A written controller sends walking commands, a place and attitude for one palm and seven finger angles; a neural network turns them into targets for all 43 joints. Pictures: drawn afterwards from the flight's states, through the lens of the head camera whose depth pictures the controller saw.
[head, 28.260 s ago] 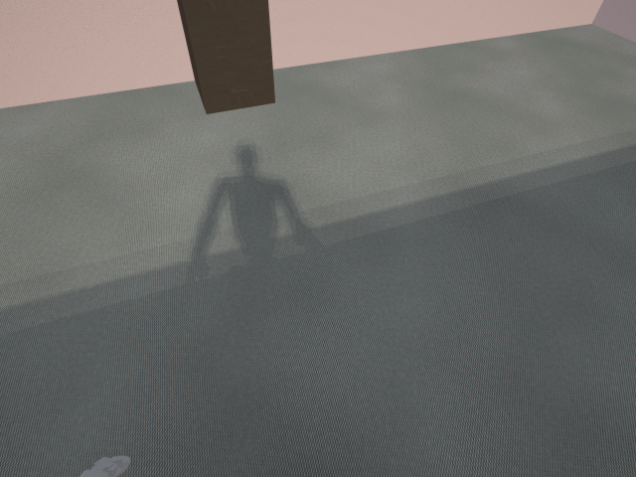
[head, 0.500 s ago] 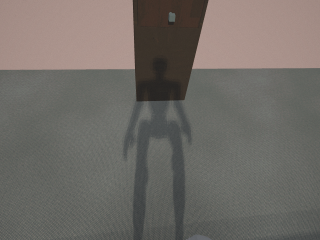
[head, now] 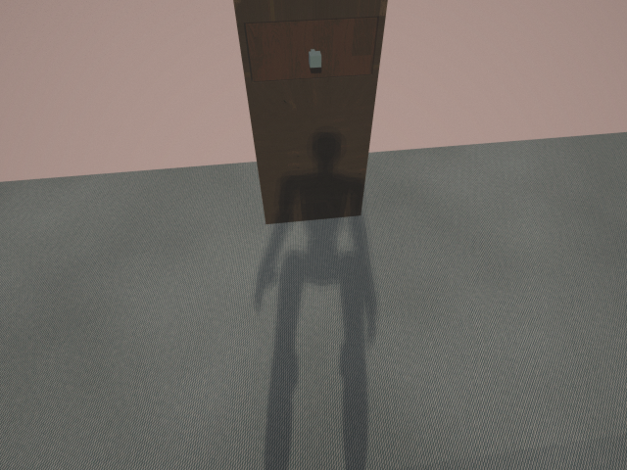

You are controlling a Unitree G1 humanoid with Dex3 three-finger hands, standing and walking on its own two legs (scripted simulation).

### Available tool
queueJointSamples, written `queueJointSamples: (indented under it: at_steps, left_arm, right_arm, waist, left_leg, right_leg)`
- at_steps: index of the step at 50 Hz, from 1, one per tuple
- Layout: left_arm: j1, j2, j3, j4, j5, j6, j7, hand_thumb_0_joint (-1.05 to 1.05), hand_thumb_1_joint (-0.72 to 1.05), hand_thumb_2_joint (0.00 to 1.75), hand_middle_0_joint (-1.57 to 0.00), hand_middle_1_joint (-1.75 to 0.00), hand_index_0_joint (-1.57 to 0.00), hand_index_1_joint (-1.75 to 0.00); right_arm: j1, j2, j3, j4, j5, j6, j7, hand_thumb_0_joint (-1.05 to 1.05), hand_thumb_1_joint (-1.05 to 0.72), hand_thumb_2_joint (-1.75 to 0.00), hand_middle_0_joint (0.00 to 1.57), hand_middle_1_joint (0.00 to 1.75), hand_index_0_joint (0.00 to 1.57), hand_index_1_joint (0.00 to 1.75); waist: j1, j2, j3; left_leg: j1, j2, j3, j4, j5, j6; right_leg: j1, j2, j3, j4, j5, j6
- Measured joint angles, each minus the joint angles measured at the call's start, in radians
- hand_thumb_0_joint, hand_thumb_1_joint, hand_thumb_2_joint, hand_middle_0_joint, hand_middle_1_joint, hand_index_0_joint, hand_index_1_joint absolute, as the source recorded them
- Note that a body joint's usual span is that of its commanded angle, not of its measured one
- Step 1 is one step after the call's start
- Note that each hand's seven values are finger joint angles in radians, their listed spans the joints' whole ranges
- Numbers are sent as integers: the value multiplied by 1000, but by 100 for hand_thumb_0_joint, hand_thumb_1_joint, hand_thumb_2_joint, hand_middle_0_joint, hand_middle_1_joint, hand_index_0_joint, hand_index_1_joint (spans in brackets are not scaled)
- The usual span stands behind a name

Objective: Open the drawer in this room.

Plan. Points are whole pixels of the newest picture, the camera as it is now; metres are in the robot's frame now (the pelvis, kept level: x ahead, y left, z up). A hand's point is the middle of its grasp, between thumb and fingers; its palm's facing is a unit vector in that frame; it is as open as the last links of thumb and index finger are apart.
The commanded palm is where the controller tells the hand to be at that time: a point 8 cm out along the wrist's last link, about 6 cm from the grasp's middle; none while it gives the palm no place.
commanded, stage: stand and wait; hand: left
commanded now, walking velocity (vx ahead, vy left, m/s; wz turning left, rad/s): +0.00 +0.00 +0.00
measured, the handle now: (314, 56) +1.22 +0.05 -0.02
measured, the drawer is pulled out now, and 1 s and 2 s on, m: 0.00 0.00 0.00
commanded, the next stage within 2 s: look at it before walking up in 0.22 s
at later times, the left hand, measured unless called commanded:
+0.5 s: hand out of the picture -0.04 +0.13 -0.18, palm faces +0.07 -0.99 -0.13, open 7.4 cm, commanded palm none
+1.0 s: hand out of the picture -0.01 +0.17 -0.18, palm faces +0.03 -0.98 -0.17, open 7.3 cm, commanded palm none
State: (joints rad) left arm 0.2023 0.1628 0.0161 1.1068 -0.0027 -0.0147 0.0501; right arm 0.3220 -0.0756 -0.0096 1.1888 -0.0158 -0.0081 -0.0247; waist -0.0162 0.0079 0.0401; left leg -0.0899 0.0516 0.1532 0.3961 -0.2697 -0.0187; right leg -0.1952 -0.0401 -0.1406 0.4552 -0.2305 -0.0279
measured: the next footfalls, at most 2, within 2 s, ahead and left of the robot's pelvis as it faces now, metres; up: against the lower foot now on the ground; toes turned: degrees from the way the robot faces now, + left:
left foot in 1.78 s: +0.32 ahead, +0.06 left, +0.00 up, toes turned -21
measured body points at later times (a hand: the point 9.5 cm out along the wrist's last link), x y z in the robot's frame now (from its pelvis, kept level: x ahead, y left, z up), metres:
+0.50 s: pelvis +0.00 -0.01 +0.00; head +0.01 -0.01 +0.45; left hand -0.04 +0.18 -0.16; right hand -0.02 -0.21 -0.16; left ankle -0.04 +0.12 -0.74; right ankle +0.01 -0.09 -0.74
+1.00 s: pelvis +0.00 +0.01 +0.00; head +0.02 +0.01 +0.45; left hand -0.01 +0.22 -0.16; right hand -0.03 -0.19 -0.17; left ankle -0.04 +0.12 -0.74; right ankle +0.01 -0.09 -0.74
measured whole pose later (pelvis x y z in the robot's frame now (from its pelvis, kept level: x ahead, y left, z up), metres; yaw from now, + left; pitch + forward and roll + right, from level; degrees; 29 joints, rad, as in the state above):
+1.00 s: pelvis +0.00 +0.01 +0.00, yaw -2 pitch -1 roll +0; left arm 0.29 0.12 0.01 1.13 0.01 0.00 0.04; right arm 0.31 -0.09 -0.02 1.17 -0.01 0.00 -0.04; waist 0.01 0.00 0.05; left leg -0.10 0.06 0.18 0.43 -0.29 -0.01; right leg -0.21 -0.03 -0.11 0.45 -0.22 -0.02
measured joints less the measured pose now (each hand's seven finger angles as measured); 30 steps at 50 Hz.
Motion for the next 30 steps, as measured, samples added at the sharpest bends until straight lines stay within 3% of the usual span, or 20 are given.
queueJointSamples:
  at_steps: [15, 30]
  left_arm:
    - [119, -67, -24, 62, 6, 10, -9, 0, 91, 90, -20, -30, -20, -30]
    - [120, -74, -21, 54, 8, 0, -6, 0, 90, 90, -20, -30, -20, -30]
  right_arm:
    - [-41, -39, -6, -21, 3, 10, -12, 0, -91, -90, 20, 30, 20, 30]
    - [-13, -15, -1, -20, 3, 5, -12, 0, -91, -90, 20, 30, 20, 30]
  waist:
    - [29, -4, 2]
    - [24, -3, -4]
  left_leg:
    - [10, 25, -11, -19, 15, -17]
    - [-3, 27, -10, -13, 12, -14]
  right_leg:
    - [29, 28, -14, -53, 25, -19]
    - [21, 31, -12, -61, 32, -17]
